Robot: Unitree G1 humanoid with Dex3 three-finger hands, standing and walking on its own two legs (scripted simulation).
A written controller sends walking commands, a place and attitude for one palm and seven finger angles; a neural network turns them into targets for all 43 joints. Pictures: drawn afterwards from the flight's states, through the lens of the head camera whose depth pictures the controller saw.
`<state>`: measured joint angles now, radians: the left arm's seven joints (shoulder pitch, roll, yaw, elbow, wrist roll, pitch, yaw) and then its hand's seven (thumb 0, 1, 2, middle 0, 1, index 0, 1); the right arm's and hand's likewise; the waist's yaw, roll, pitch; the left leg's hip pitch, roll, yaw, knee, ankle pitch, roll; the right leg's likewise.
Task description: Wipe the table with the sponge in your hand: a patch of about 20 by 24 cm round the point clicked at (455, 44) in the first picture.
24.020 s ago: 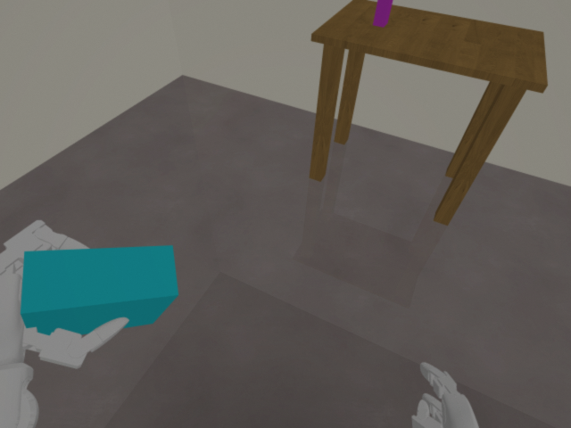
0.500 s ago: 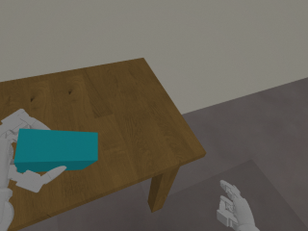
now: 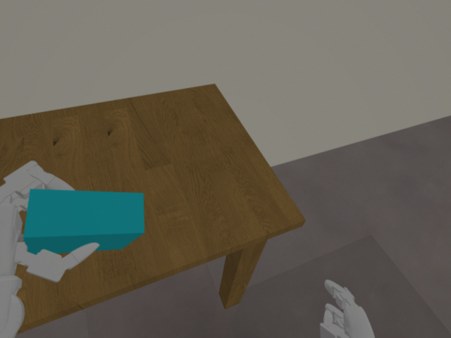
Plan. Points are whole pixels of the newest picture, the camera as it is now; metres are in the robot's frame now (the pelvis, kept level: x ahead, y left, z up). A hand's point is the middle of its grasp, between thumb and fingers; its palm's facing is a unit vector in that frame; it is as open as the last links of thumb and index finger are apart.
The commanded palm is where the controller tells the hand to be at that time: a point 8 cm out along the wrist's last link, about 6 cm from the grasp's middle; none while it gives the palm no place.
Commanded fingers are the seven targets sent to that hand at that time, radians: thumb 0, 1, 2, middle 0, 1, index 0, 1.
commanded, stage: look again from close up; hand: left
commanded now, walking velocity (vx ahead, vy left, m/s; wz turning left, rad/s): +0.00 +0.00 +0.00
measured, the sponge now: (101, 224) +0.24 +0.21 +0.12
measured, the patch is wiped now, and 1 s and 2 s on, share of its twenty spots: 0.00 0.00 0.00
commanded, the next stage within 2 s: turn the palm down, sponge in hand in 0.08 s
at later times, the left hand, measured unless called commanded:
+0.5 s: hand (85, 249) +0.19 +0.21 +0.13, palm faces +0.21 -0.78 -0.60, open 9.8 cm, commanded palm +0.15 +0.27 +0.19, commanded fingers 0.00 0.10 1.30 -1.20 -1.60 -1.20 -1.60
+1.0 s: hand (92, 222) +0.21 +0.19 +0.17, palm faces +0.28 -0.51 -0.82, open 9.8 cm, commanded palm +0.17 +0.25 +0.20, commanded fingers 0.00 0.10 1.30 -1.20 -1.60 -1.20 -1.60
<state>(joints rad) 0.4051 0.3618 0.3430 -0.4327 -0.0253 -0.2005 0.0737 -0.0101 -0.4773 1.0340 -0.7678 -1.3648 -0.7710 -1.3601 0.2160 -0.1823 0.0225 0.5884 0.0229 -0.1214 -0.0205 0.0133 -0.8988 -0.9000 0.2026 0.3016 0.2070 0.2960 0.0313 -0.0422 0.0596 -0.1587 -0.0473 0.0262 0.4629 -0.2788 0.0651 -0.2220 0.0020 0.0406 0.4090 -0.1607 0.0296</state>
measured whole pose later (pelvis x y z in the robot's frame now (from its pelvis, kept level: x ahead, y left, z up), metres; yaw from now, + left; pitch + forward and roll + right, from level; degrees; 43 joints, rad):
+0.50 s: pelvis -0.02 -0.03 -0.01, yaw +2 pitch +0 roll +1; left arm 0.39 0.46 0.28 -0.43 0.06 -0.02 -0.04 -0.01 -0.48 1.03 -0.76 -1.37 -0.77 -1.37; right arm 0.17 -0.25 0.02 0.57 -0.01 -0.06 0.01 0.01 -0.90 -0.90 0.20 0.30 0.21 0.30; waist 0.04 0.02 0.00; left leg -0.29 -0.05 -0.01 0.57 -0.29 0.02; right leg -0.35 0.02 0.02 0.59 -0.24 -0.02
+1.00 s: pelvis +0.00 -0.06 -0.02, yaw +2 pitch +1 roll +0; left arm 0.37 0.64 0.32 -0.50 0.21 -0.02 0.01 -0.01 -0.48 1.03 -0.77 -1.37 -0.78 -1.36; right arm 0.19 -0.26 -0.04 0.58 0.03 0.02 -0.06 0.01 -0.90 -0.90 0.20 0.30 0.20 0.30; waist 0.07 0.05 -0.03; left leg -0.30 0.01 -0.03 0.63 -0.35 -0.02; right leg -0.35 0.07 -0.01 0.63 -0.30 -0.07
